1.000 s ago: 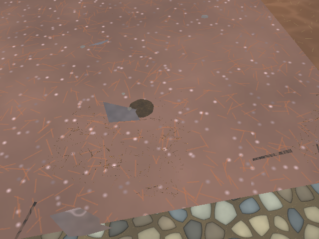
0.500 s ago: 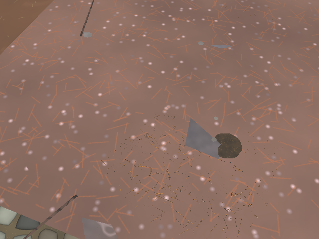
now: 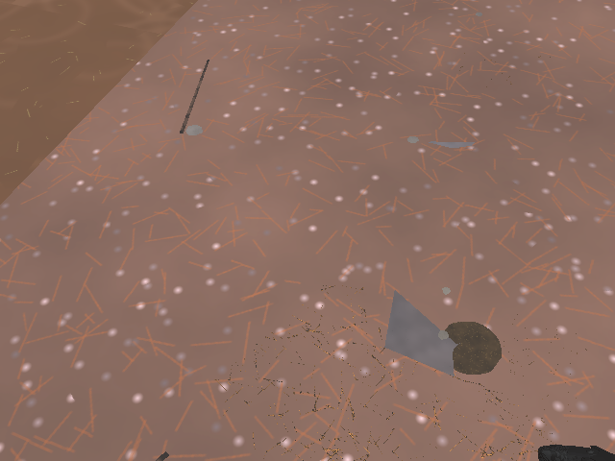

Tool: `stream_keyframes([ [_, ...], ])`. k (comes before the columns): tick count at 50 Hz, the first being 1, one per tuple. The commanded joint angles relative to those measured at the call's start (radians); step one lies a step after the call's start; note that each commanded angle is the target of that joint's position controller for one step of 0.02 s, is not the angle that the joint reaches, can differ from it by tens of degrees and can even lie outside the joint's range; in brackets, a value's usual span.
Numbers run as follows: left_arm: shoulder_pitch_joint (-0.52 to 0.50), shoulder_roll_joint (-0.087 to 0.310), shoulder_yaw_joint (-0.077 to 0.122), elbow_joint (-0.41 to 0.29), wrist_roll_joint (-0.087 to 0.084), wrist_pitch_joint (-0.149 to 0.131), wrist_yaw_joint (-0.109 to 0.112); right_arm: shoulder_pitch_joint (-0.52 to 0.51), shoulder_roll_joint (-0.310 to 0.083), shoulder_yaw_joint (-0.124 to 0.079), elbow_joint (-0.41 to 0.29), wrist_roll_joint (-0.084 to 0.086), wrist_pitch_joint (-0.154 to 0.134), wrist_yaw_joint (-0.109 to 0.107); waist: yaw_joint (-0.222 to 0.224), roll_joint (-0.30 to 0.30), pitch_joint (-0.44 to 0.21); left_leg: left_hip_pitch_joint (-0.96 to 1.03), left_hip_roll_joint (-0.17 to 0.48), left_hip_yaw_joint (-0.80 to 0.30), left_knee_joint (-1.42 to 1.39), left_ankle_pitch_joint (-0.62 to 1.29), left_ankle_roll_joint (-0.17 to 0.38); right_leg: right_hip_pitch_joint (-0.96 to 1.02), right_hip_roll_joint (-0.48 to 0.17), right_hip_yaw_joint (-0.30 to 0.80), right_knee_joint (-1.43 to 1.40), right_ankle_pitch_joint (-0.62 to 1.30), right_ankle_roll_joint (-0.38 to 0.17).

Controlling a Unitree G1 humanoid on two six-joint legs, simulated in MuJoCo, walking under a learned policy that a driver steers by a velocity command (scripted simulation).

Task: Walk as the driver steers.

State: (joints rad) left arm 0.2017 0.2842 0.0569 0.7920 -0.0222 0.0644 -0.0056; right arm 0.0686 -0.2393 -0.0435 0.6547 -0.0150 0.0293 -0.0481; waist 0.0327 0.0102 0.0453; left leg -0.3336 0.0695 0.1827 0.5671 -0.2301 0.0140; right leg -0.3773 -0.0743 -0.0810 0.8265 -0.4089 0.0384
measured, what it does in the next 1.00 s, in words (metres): steps on the spot: right foot, then left foot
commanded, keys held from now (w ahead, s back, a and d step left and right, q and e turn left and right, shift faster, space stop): e+shift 0.42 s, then q+shift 0.58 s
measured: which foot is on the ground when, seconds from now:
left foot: down 0.00-0.04, up 0.06-0.54, down 0.56-0.92, up 0.94-1.00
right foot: up 0.00-0.02, down 0.04-0.62, up 0.64-0.90, down 0.92-1.00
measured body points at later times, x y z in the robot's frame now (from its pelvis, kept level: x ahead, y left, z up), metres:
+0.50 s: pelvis +0.03 -0.02 +0.01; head +0.05 -0.06 +0.46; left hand +0.31 +0.17 -0.05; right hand +0.08 -0.35 -0.09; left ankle +0.13 +0.10 -0.70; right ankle -0.01 -0.10 -0.73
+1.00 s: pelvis +0.04 -0.04 +0.01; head +0.07 -0.06 +0.46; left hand +0.22 +0.23 -0.07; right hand +0.15 -0.36 -0.08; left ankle +0.09 +0.09 -0.69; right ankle +0.01 -0.13 -0.73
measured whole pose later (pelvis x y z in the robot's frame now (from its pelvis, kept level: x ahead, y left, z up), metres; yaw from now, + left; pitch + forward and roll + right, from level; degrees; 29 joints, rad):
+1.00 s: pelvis +0.04 -0.04 +0.01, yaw -8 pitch +2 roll +0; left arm 0.18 0.30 0.09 0.69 0.03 0.00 0.01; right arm 0.16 -0.35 -0.12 0.66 0.04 0.05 -0.03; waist -0.01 0.05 0.04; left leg -0.45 -0.13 -0.27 0.80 -0.43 -0.03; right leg -0.22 0.08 0.06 0.45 -0.24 -0.05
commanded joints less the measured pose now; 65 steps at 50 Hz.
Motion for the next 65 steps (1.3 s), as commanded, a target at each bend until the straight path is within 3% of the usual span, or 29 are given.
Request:
stream_keyframes([
  [1,0.072,0.092,0.038,-0.053,0.010,-0.005,-0.008,-0.048,-0.157,-0.064,-0.036,0.032,-0.004,-0.014,0.020,0.085,-0.138,0.087,0.241,-0.122,-0.057,0.183,0.111,0.116,0.031,-0.030,-0.215,0.130,-0.065],
  [2,0.103,0.136,0.055,-0.053,0.020,-0.009,0.000,0.006,-0.128,-0.064,-0.012,0.034,0.001,-0.012,0.017,-0.048,-0.097,-0.015,0.159,-0.048,0.114,0.011,0.026,0.178,0.002,0.097,-0.361,0.316,-0.122],
  [3,0.110,0.286,0.090,-0.083,0.026,-0.021,0.020,-0.003,-0.083,-0.053,-0.053,-0.002,0.006,-0.009,-0.016,-0.370,-0.028,-0.330,-0.023,0.008,0.439,-0.377,-0.093,0.268,-0.246,0.540,-0.449,0.682,-0.273],
  [4,0.135,0.293,0.085,-0.101,0.066,-0.047,0.010,-0.155,-0.093,-0.052,-0.102,-0.008,-0.004,-0.013,0.061,-0.305,-0.081,-0.416,-0.115,-0.200,0.617,-0.482,-0.090,0.242,-0.304,0.695,-0.531,0.654,-0.403],
  [5,0.095,0.276,0.083,-0.109,0.069,-0.071,0.005,-0.152,-0.111,-0.060,-0.095,0.011,-0.009,-0.013,0.031,-0.207,-0.078,-0.446,-0.094,-0.263,0.665,-0.403,-0.069,0.265,-0.268,0.620,-0.532,0.552,-0.373],
  [7,-0.012,0.213,0.072,-0.135,0.008,-0.077,0.021,-0.103,-0.143,-0.076,-0.054,0.003,-0.015,-0.023,-0.027,-0.103,-0.074,-0.453,-0.063,-0.288,0.627,-0.225,-0.058,0.281,-0.185,0.496,-0.492,0.515,-0.269],
  [8,-0.034,0.186,0.064,-0.147,-0.006,-0.070,0.032,-0.094,-0.146,-0.080,-0.051,-0.003,-0.017,-0.024,-0.038,-0.110,-0.094,-0.420,-0.065,-0.294,0.615,-0.173,-0.063,0.270,-0.160,0.469,-0.480,0.537,-0.248],
  [10,-0.007,0.163,0.058,-0.161,-0.004,-0.057,0.047,-0.077,-0.118,-0.076,-0.047,0.004,-0.025,-0.014,-0.037,-0.103,-0.145,-0.391,-0.094,-0.295,0.610,-0.103,-0.077,0.307,-0.125,0.450,-0.462,0.595,-0.241],
  [14,0.033,0.188,0.071,-0.180,-0.005,-0.043,0.063,-0.092,-0.097,-0.065,-0.048,0.013,-0.040,-0.005,-0.021,-0.106,-0.154,-0.391,-0.129,-0.315,0.434,-0.065,-0.100,0.360,-0.091,0.485,-0.444,0.574,-0.235],
  [21,-0.017,0.215,0.088,-0.240,-0.002,-0.020,0.058,-0.098,-0.124,-0.070,-0.038,0.021,-0.065,0.017,-0.008,-0.176,-0.136,-0.241,-0.165,-0.341,0.184,-0.062,-0.106,0.267,-0.044,0.616,-0.414,0.476,-0.224],
  [26,-0.056,0.132,0.038,-0.244,0.018,-0.017,0.043,-0.015,-0.133,-0.057,-0.007,0.018,-0.077,0.051,0.004,-0.178,-0.197,-0.032,-0.084,-0.270,0.061,-0.031,-0.064,0.253,-0.070,0.558,-0.327,0.696,-0.226],
  [28,-0.044,0.046,-0.001,-0.214,0.032,-0.027,0.034,0.003,-0.078,-0.032,0.002,0.002,-0.084,0.067,-0.022,-0.121,-0.171,0.165,-0.053,-0.304,-0.211,0.241,-0.023,0.182,-0.011,0.504,-0.353,0.491,-0.165],
  [29,0.014,0.045,-0.001,-0.198,0.060,-0.038,0.031,-0.022,-0.131,-0.036,-0.013,-0.009,-0.082,0.065,0.027,-0.004,-0.158,0.204,0.034,-0.441,-0.212,0.433,0.014,0.162,0.068,0.412,-0.277,0.260,-0.115],
  [30,0.093,0.091,0.014,-0.187,0.069,-0.048,0.029,-0.071,-0.173,-0.037,-0.030,-0.015,-0.078,0.060,0.107,0.119,-0.113,0.148,0.105,-0.513,-0.181,0.545,0.106,0.154,0.143,0.325,-0.251,0.005,-0.062],
  [31,0.040,0.120,0.022,-0.197,0.071,-0.053,0.033,-0.078,-0.169,-0.038,-0.029,-0.005,-0.074,0.059,0.082,0.177,-0.076,0.067,0.133,-0.601,-0.220,0.379,0.183,0.154,0.138,0.279,-0.267,0.032,-0.021],
  [32,-0.035,0.148,0.032,-0.205,0.057,-0.056,0.040,-0.048,-0.186,-0.046,-0.029,0.009,-0.069,0.061,0.035,0.178,-0.056,0.058,0.104,-0.637,-0.237,0.284,0.178,0.150,0.140,0.255,-0.269,0.056,-0.014],
  [34,-0.088,0.137,0.041,-0.219,0.041,-0.052,0.046,0.026,-0.250,-0.068,-0.024,0.034,-0.058,0.053,-0.005,0.177,-0.070,0.121,0.098,-0.700,-0.227,0.221,0.179,0.082,0.165,0.203,-0.218,0.021,-0.007],
  [37,-0.122,0.092,0.041,-0.230,0.023,-0.063,0.039,0.114,-0.263,-0.087,-0.019,0.037,-0.047,0.030,-0.055,0.172,-0.107,0.257,0.123,-0.794,-0.220,0.272,0.215,-0.064,0.185,0.214,-0.070,-0.164,0.013],
  [40,-0.103,0.076,0.046,-0.213,0.008,-0.078,0.032,0.089,-0.248,-0.099,-0.036,0.051,-0.023,0.012,-0.043,0.131,-0.155,0.300,0.087,-0.770,-0.193,0.335,0.185,-0.085,0.172,0.236,-0.069,-0.121,0.033],
  [45,0.001,0.070,0.056,-0.158,-0.001,-0.092,0.012,0.011,-0.236,-0.107,-0.083,0.067,0.023,0.007,0.007,0.164,-0.181,0.135,-0.008,-0.746,-0.171,0.202,0.115,0.194,0.187,0.183,-0.444,0.151,0.012],
  [46,0.034,0.104,0.070,-0.141,0.001,-0.089,0.016,0.019,-0.213,-0.099,-0.088,0.071,0.023,0.006,0.013,0.142,-0.182,0.028,-0.054,-0.712,-0.130,0.061,0.071,0.320,0.120,0.208,-0.530,0.239,-0.012],
  [47,0.018,0.188,0.083,-0.156,0.024,-0.080,0.022,0.085,-0.145,-0.080,-0.087,0.060,0.023,0.010,-0.035,-0.082,-0.186,-0.153,-0.178,-0.561,0.080,-0.237,0.013,0.429,-0.109,0.452,-0.573,0.213,-0.113],
  [48,-0.047,0.218,0.085,-0.183,0.080,-0.083,0.017,0.117,-0.189,-0.096,-0.096,0.052,0.009,0.012,-0.061,-0.249,-0.120,-0.278,-0.215,-0.459,0.291,-0.382,-0.031,0.306,-0.286,0.642,-0.583,0.314,-0.239],
  [49,-0.106,0.169,0.071,-0.210,0.084,-0.090,0.022,0.133,-0.264,-0.116,-0.079,0.041,0.001,0.016,-0.079,-0.182,-0.081,-0.280,-0.132,-0.430,0.455,-0.340,-0.056,0.254,-0.311,0.588,-0.578,0.367,-0.272],
  [50,-0.149,0.123,0.056,-0.219,0.069,-0.092,0.031,0.149,-0.284,-0.124,-0.055,0.042,0.006,0.018,-0.091,-0.117,-0.059,-0.271,-0.114,-0.403,0.516,-0.268,-0.067,0.226,-0.244,0.468,-0.558,0.363,-0.237],
  [52,-0.161,0.102,0.045,-0.221,0.039,-0.088,0.052,0.178,-0.232,-0.112,-0.032,0.039,0.020,0.018,-0.080,-0.101,-0.039,-0.319,-0.096,-0.369,0.630,-0.154,-0.092,0.257,-0.157,0.318,-0.524,0.410,-0.195],
  [57,-0.026,0.130,0.046,-0.199,0.050,-0.064,0.067,0.057,-0.182,-0.076,-0.116,0.050,0.016,0.038,0.015,-0.124,-0.044,-0.415,-0.008,-0.237,0.578,-0.100,-0.156,0.391,-0.172,0.177,-0.516,0.640,-0.259],
  [64,-0.041,0.187,0.071,-0.187,0.035,-0.052,0.039,0.024,-0.144,-0.056,-0.162,0.041,0.024,0.067,0.019,-0.126,-0.068,-0.291,0.037,-0.154,0.348,-0.087,-0.129,0.404,-0.232,0.026,-0.508,0.701,-0.264],
  [65,-0.017,0.198,0.078,-0.177,0.026,-0.057,0.031,0.009,-0.144,-0.054,-0.165,0.043,0.029,0.071,0.034,-0.121,-0.088,-0.264,0.036,-0.134,0.326,-0.094,-0.117,0.405,-0.249,0.022,-0.535,0.563,-0.259],
])
Velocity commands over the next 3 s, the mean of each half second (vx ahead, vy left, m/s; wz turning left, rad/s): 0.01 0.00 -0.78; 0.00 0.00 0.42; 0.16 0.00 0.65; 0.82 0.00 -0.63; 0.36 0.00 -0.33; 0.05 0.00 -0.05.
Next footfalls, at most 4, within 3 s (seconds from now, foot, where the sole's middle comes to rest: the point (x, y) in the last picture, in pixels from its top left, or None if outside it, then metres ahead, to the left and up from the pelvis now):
0.04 right None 0.03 -0.11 -0.76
0.56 left None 0.16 0.07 -0.76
0.92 right None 0.05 -0.14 -0.76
1.46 left None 0.07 0.13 -0.76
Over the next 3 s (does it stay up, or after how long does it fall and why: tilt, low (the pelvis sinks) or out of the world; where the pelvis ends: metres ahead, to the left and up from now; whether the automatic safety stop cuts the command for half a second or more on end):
stays up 0.81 -0.04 0.00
